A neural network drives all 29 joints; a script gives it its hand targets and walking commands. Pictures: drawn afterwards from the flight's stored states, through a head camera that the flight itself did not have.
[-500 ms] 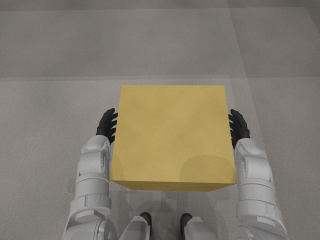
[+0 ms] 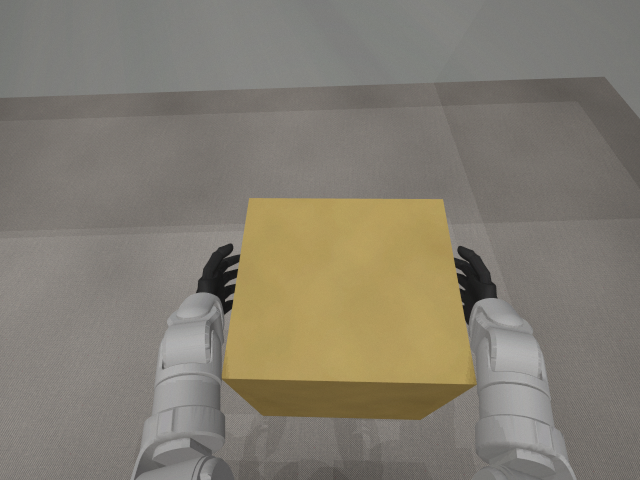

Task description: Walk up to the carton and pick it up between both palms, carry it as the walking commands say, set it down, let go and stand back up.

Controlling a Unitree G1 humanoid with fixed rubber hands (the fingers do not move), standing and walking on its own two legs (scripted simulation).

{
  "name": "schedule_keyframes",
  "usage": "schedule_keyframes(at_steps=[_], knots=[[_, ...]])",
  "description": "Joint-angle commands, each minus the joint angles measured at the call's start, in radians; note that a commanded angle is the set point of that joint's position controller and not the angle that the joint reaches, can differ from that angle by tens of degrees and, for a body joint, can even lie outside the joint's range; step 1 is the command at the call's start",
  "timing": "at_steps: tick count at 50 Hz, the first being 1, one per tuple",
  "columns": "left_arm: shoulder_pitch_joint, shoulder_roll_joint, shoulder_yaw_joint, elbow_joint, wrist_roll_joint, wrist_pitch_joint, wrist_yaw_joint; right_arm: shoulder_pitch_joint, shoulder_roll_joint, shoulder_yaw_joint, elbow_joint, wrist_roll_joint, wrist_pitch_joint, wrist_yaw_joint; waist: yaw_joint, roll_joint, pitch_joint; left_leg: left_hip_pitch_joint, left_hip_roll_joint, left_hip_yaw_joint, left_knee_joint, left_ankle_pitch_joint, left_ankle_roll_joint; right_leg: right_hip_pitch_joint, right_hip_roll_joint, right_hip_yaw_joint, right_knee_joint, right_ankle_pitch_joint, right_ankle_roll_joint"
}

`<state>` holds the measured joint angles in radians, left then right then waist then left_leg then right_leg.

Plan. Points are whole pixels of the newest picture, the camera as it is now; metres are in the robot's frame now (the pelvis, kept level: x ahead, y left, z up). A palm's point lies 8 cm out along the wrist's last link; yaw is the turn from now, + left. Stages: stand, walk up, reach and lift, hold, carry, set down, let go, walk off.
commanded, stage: reach and lift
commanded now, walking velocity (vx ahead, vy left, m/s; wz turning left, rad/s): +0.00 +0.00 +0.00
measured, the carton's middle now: (342, 319) +0.34 -0.02 -0.05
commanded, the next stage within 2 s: hold in 1.40 s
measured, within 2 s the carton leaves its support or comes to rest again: neither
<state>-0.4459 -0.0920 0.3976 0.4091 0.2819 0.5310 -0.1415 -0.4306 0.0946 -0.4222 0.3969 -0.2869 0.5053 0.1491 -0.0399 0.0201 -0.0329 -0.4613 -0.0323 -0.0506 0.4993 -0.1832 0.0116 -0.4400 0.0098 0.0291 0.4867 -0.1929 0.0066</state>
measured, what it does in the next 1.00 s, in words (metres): stands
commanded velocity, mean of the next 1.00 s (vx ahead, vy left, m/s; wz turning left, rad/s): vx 0.00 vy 0.00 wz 0.00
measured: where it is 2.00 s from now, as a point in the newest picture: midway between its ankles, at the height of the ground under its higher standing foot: outside the picture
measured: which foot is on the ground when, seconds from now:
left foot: down 0.00-1.00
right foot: down 0.00-1.00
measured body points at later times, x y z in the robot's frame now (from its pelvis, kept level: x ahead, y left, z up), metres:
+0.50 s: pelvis +0.02 -0.01 +0.02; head +0.02 -0.01 +0.46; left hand +0.33 +0.16 +0.05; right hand +0.32 -0.19 +0.05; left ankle +0.04 +0.11 -0.73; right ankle +0.03 -0.13 -0.73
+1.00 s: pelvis +0.02 -0.01 +0.01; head +0.00 -0.01 +0.46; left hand +0.33 +0.17 +0.05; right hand +0.33 -0.18 +0.06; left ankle +0.04 +0.11 -0.73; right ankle +0.03 -0.13 -0.73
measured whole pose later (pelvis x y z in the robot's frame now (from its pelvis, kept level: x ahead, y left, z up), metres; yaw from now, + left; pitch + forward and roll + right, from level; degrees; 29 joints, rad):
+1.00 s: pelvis +0.02 -0.01 +0.01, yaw +0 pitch -6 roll +0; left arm -0.28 -0.08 0.29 0.19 0.21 0.74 -0.10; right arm -0.30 0.09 -0.29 0.21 -0.22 0.73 0.10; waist 0.00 0.00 0.06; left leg -0.05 -0.02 -0.05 0.32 -0.16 0.00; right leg -0.03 0.02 0.04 0.30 -0.17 -0.01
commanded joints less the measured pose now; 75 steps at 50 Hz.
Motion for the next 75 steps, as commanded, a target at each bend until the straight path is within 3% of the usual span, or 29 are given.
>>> schedule_keyframes(at_steps=[1, 7, 8, 13, 14, 15, 16, 17, 18, 19, 21, 22, 35, 39, 43, 44, 45, 47, 52, 55, 61, 62, 67, 68, 70, 71, 72, 73, 75], knots=[[-0.432, -0.882, -0.579, 0.012, -0.170, 0.018, -0.196, -0.410, 0.864, 0.580, -0.002, 0.148, 0.046, 0.187, 0.010, -0.046, -0.318, 0.273, -0.058, -0.004, -0.113, 0.117, -0.012, 0.266, 0.083, -0.010, -0.102, 0.123, -0.024], [-0.356, -0.856, -0.667, -0.168, -0.215, 0.051, -0.185, -0.315, 0.913, 0.702, -0.174, 0.208, 0.095, 0.153, 0.036, -0.049, -0.362, 0.343, -0.071, -0.013, -0.141, 0.317, -0.008, 0.416, 0.088, 0.021, -0.134, 0.362, 0.001], [-0.323, -0.839, -0.666, -0.153, -0.219, 0.066, -0.181, -0.270, 0.878, 0.666, -0.168, 0.201, 0.102, 0.144, 0.004, -0.050, -0.299, 0.358, -0.067, -0.008, -0.142, 0.305, -0.008, 0.402, 0.080, 0.035, -0.144, 0.375, -0.006], [-0.254, -0.800, -0.700, -0.260, -0.211, 0.101, -0.156, -0.244, 0.869, 0.718, -0.259, 0.232, 0.140, 0.116, 0.044, -0.006, -0.260, 0.400, -0.076, -0.015, -0.183, 0.309, -0.013, 0.472, 0.084, 0.047, -0.171, 0.362, -0.004], [-0.280, -0.808, -0.723, -0.286, -0.227, 0.112, -0.158, -0.225, 0.856, 0.699, -0.276, 0.219, 0.153, 0.109, 0.016, -0.037, -0.238, 0.399, -0.077, -0.009, -0.188, 0.269, -0.013, 0.459, 0.079, 0.052, -0.191, 0.338, -0.004], [-0.278, -0.777, -0.714, -0.283, -0.224, 0.119, -0.156, -0.223, 0.830, 0.704, -0.273, 0.234, 0.153, 0.103, 0.005, 0.032, -0.224, 0.433, -0.079, -0.013, -0.185, 0.288, -0.009, 0.437, 0.069, 0.051, -0.188, 0.337, -0.008], [-0.290, -0.785, -0.725, -0.338, -0.232, 0.116, -0.156, -0.245, 0.827, 0.719, -0.313, 0.229, 0.155, 0.098, 0.018, -0.010, -0.229, 0.422, -0.075, -0.023, -0.195, 0.284, -0.016, 0.457, 0.082, 0.042, -0.195, 0.319, -0.002], [-0.306, -0.780, -0.740, -0.350, -0.234, 0.128, -0.152, -0.186, 0.851, 0.721, -0.305, 0.237, 0.172, 0.097, 0.006, 0.031, -0.216, 0.433, -0.082, -0.010, -0.201, 0.239, -0.011, 0.466, 0.073, 0.052, -0.205, 0.321, -0.005], [-0.309, -0.771, -0.749, -0.372, -0.232, 0.132, -0.154, -0.209, 0.839, 0.728, -0.328, 0.225, 0.176, 0.098, -0.002, -0.041, -0.234, 0.445, -0.078, -0.015, -0.218, 0.231, -0.017, 0.472, 0.084, 0.036, -0.209, 0.293, 0.004], [-0.322, -0.765, -0.746, -0.367, -0.243, 0.137, -0.146, -0.219, 0.826, 0.728, -0.292, 0.241, 0.179, 0.092, 0.009, 0.038, -0.201, 0.422, -0.072, -0.023, -0.205, 0.201, -0.009, 0.454, 0.064, 0.047, -0.206, 0.258, -0.009], [-0.309, -0.757, -0.743, -0.391, -0.247, 0.142, -0.141, -0.194, 0.792, 0.706, -0.336, 0.215, 0.192, 0.085, 0.003, -0.042, -0.185, 0.463, -0.078, -0.024, -0.217, 0.192, -0.013, 0.453, 0.077, 0.031, -0.228, 0.247, 0.002], [-0.259, -0.728, -0.751, -0.401, -0.240, 0.145, -0.133, -0.165, 0.795, 0.742, -0.337, 0.237, 0.198, 0.082, 0.013, -0.022, -0.165, 0.491, -0.078, -0.022, -0.213, 0.237, -0.012, 0.454, 0.073, 0.043, -0.223, 0.289, -0.001], [-0.334, -0.688, -0.691, -0.355, -0.247, 0.166, -0.096, -0.313, 0.675, 0.692, -0.343, 0.252, 0.213, 0.083, 0.031, -0.045, -0.097, 0.458, -0.043, -0.008, -0.245, -0.033, -0.009, 0.404, 0.091, -0.005, -0.227, -0.008, -0.014], [-0.382, -0.728, -0.699, -0.331, -0.249, 0.177, -0.103, -0.331, 0.726, 0.676, -0.288, 0.257, 0.208, 0.098, 0.026, 0.030, -0.110, 0.408, -0.067, 0.010, -0.240, -0.040, -0.014, 0.429, 0.081, 0.005, -0.214, 0.027, -0.021], [-0.404, -0.745, -0.691, -0.306, -0.242, 0.180, -0.118, -0.318, 0.773, 0.660, -0.203, 0.228, 0.212, 0.112, 0.038, -0.011, -0.152, 0.474, -0.056, 0.000, -0.242, -0.037, -0.019, 0.406, 0.085, 0.001, -0.233, -0.017, -0.021], [-0.363, -0.751, -0.678, -0.276, -0.229, 0.183, -0.118, -0.295, 0.744, 0.657, -0.205, 0.234, 0.213, 0.110, 0.029, 0.047, -0.100, 0.454, -0.069, 0.012, -0.237, 0.003, -0.025, 0.420, 0.079, 0.001, -0.237, 0.045, -0.024], [-0.355, -0.753, -0.684, -0.301, -0.234, 0.182, -0.123, -0.290, 0.770, 0.661, -0.204, 0.227, 0.215, 0.112, 0.043, -0.009, -0.130, 0.475, -0.063, 0.001, -0.231, 0.074, -0.021, 0.432, 0.085, 0.010, -0.241, 0.088, -0.015], [-0.310, -0.755, -0.683, -0.288, -0.230, 0.191, -0.125, -0.282, 0.779, 0.657, -0.223, 0.234, 0.216, 0.113, 0.024, 0.035, -0.128, 0.473, -0.064, 0.000, -0.241, 0.108, -0.024, 0.447, 0.078, 0.019, -0.229, 0.132, -0.019], [-0.253, -0.774, -0.710, -0.359, -0.269, 0.186, -0.121, -0.247, 0.806, 0.732, -0.335, 0.255, 0.217, 0.097, 0.054, -0.063, -0.202, 0.546, -0.058, -0.018, -0.238, 0.304, -0.018, 0.485, 0.088, 0.024, -0.237, 0.305, 0.003], [-0.221, -0.746, -0.723, -0.404, -0.273, 0.190, -0.117, -0.168, 0.761, 0.724, -0.359, 0.239, 0.226, 0.082, 0.034, -0.043, -0.187, 0.558, -0.063, -0.031, -0.250, 0.363, -0.025, 0.503, 0.095, 0.029, -0.245, 0.362, 0.004], [-0.136, -0.698, -0.753, -0.474, -0.278, 0.193, -0.098, -0.082, 0.737, 0.750, -0.431, 0.247, 0.231, 0.055, 0.035, -0.041, -0.149, 0.545, -0.062, -0.034, -0.255, 0.352, -0.012, 0.518, 0.099, 0.046, -0.241, 0.349, -0.001], [-0.124, -0.684, -0.752, -0.470, -0.272, 0.203, -0.090, -0.062, 0.697, 0.749, -0.424, 0.245, 0.228, 0.054, 0.023, 0.027, -0.136, 0.522, -0.065, -0.029, -0.245, 0.331, -0.017, 0.531, 0.085, 0.051, -0.235, 0.358, -0.006], [-0.127, -0.639, -0.746, -0.497, -0.261, 0.203, -0.065, -0.052, 0.664, 0.723, -0.428, 0.246, 0.231, 0.046, 0.016, 0.020, -0.077, 0.531, -0.071, -0.019, -0.251, 0.258, -0.016, 0.470, 0.090, 0.038, -0.239, 0.270, -0.007], [-0.124, -0.641, -0.731, -0.502, -0.249, 0.202, -0.065, -0.034, 0.656, 0.713, -0.430, 0.232, 0.228, 0.046, 0.045, 0.022, -0.135, 0.517, -0.066, -0.027, -0.244, 0.274, -0.017, 0.501, 0.091, 0.049, -0.235, 0.287, -0.009], [-0.131, -0.630, -0.732, -0.498, -0.263, 0.188, -0.063, -0.113, 0.648, 0.748, -0.491, 0.253, 0.219, 0.047, 0.036, -0.049, -0.152, 0.519, -0.060, -0.015, -0.249, 0.213, -0.017, 0.478, 0.096, 0.037, -0.233, 0.213, 0.000], [-0.102, -0.645, -0.736, -0.464, -0.263, 0.191, -0.067, -0.173, 0.624, 0.763, -0.523, 0.276, 0.210, 0.045, 0.041, -0.012, -0.133, 0.495, -0.068, -0.008, -0.241, 0.231, -0.023, 0.497, 0.091, 0.024, -0.220, 0.231, -0.005], [-0.143, -0.651, -0.734, -0.480, -0.265, 0.184, -0.065, -0.162, 0.647, 0.760, -0.493, 0.255, 0.212, 0.049, 0.051, -0.042, -0.162, 0.507, -0.063, -0.019, -0.245, 0.197, -0.015, 0.465, 0.094, 0.033, -0.227, 0.203, -0.001], [-0.151, -0.643, -0.731, -0.476, -0.257, 0.190, -0.066, -0.136, 0.653, 0.759, -0.464, 0.270, 0.217, 0.054, 0.048, 0.019, -0.124, 0.481, -0.070, -0.007, -0.240, 0.155, -0.013, 0.469, 0.089, 0.037, -0.218, 0.186, -0.007], [-0.157, -0.637, -0.707, -0.427, -0.241, 0.192, -0.075, -0.152, 0.649, 0.739, -0.414, 0.245, 0.227, 0.061, 0.042, -0.040, -0.079, 0.465, -0.069, -0.003, -0.254, 0.082, -0.007, 0.439, 0.091, 0.022, -0.226, 0.114, -0.002]])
